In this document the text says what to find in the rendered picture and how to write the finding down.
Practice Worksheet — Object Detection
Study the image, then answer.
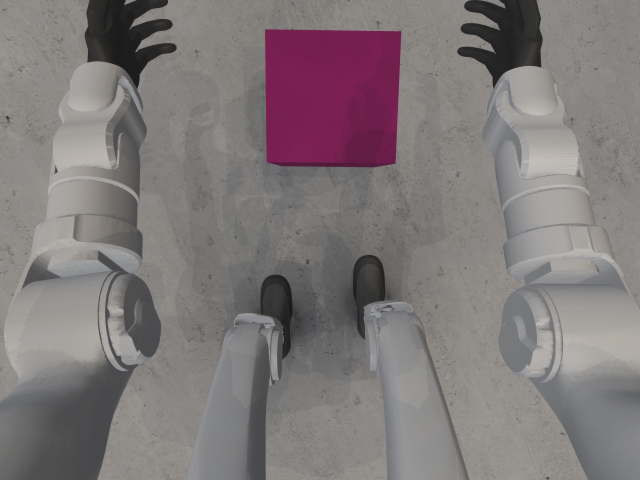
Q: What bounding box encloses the robot left upper arm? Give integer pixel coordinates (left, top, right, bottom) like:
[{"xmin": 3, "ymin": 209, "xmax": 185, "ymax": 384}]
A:
[{"xmin": 0, "ymin": 270, "xmax": 161, "ymax": 480}]

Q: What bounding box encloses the left robot hand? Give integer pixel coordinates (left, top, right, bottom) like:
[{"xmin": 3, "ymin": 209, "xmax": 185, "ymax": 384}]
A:
[{"xmin": 85, "ymin": 0, "xmax": 177, "ymax": 88}]

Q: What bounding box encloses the right robot hand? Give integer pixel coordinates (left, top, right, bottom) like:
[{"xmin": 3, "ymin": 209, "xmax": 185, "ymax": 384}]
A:
[{"xmin": 457, "ymin": 0, "xmax": 543, "ymax": 89}]

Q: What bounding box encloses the robot left shin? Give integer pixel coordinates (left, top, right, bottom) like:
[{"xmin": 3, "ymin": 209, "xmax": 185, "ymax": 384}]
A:
[{"xmin": 222, "ymin": 313, "xmax": 284, "ymax": 349}]

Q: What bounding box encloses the left robot forearm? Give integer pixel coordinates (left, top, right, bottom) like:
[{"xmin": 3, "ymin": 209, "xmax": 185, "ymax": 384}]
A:
[{"xmin": 4, "ymin": 61, "xmax": 147, "ymax": 371}]

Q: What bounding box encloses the robot right upper arm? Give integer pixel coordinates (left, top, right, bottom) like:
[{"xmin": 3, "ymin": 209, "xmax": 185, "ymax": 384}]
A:
[{"xmin": 498, "ymin": 283, "xmax": 640, "ymax": 480}]

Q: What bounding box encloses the carton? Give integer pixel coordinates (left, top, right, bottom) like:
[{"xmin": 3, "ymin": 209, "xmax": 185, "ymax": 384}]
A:
[{"xmin": 265, "ymin": 29, "xmax": 401, "ymax": 167}]

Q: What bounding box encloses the robot right foot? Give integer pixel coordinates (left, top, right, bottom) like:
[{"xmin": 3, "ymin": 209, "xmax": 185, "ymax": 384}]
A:
[{"xmin": 353, "ymin": 255, "xmax": 385, "ymax": 339}]

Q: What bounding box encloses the right robot forearm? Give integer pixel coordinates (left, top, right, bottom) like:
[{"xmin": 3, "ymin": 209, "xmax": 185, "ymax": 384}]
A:
[{"xmin": 482, "ymin": 66, "xmax": 640, "ymax": 309}]

